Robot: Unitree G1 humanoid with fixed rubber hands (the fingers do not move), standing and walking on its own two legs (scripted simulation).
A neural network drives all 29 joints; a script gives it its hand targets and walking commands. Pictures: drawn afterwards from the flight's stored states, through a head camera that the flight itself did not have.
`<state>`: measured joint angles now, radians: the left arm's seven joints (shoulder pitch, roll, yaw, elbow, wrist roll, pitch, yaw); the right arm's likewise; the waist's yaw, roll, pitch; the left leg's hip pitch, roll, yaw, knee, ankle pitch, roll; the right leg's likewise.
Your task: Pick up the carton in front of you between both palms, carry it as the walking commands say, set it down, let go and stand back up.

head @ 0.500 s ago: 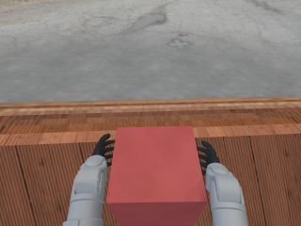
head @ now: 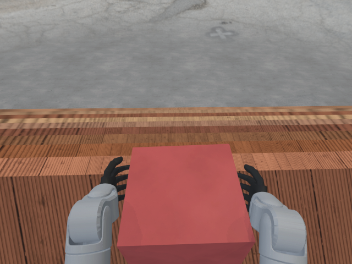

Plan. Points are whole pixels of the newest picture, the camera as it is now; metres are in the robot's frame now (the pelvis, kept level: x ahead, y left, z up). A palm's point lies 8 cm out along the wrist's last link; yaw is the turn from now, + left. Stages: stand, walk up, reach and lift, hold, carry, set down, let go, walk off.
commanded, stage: carry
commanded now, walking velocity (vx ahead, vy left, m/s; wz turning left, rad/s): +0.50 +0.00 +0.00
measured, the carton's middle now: (183, 215) +0.25 -0.01 +0.01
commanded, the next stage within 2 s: none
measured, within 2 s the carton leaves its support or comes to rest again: neither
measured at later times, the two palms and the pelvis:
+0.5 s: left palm (123, 101) +0.60 +0.19 +0.07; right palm (217, 109) +0.57 -0.11 +0.07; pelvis +0.31 +0.06 +0.00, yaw -3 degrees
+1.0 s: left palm (144, 43) +0.98 +0.17 +0.09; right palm (212, 46) +0.99 -0.13 +0.09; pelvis +0.61 +0.00 -0.01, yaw +0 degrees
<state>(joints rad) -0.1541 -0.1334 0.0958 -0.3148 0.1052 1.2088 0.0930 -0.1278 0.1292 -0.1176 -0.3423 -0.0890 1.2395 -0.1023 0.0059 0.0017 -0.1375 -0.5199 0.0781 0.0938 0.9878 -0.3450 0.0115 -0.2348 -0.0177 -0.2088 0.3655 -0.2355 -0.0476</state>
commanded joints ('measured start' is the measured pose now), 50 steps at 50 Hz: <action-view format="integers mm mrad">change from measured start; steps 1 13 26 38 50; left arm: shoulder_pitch -478 -430 -409 -838 -1214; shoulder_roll -886 -879 -940 -640 -987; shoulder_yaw -691 -700 -746 -568 -542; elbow -59 -44 -46 222 303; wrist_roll -418 -402 -352 -391 -536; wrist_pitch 20 18 -80 -11 -30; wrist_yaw -238 -270 -234 -198 -232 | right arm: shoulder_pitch -560 -460 -526 -970 -1233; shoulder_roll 846 871 899 707 933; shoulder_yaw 718 687 778 655 541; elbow -73 -40 -104 164 300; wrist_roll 414 350 428 430 406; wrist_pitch -8 -25 -108 -38 -78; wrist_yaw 259 254 291 197 153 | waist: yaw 14 -36 -27 70 55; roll -95 56 120 -311 -111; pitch -142 -272 -183 -326 -322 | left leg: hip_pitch -192 664 609 -60 -265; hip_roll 36 139 184 -135 -42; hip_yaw -6 -157 -56 36 -43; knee -131 -618 -738 278 86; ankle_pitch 99 -7 420 -125 57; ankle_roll -21 81 155 -18 36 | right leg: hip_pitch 291 -85 -475 465 362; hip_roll -288 -112 -70 -386 -232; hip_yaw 288 -3 92 742 292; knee -235 519 461 -23 123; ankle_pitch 52 201 61 -93 579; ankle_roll -96 66 35 -192 -173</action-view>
